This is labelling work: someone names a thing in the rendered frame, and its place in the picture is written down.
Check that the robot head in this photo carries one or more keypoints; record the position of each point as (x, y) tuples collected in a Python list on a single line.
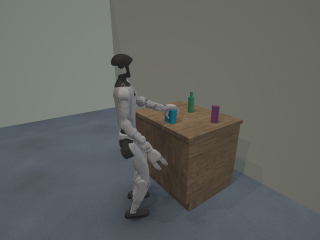
[(122, 60)]

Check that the left robot upper arm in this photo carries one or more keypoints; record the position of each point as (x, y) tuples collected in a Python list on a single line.
[(140, 100)]

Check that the robot right shin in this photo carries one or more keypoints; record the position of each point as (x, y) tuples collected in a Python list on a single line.
[(139, 193)]

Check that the left robot hand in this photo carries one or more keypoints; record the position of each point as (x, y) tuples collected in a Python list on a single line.
[(171, 107)]

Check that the robot left forearm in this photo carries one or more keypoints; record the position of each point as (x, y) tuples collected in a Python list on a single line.
[(155, 106)]

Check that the right robot upper arm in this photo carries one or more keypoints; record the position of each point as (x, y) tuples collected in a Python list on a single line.
[(123, 98)]

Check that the table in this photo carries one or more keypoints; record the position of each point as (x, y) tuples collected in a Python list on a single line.
[(200, 154)]

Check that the robot right forearm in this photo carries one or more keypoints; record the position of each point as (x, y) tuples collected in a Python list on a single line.
[(136, 136)]

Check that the right robot hand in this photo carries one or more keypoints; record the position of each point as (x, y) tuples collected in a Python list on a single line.
[(154, 156)]

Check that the sponge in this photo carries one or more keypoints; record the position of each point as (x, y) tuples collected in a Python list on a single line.
[(172, 117)]

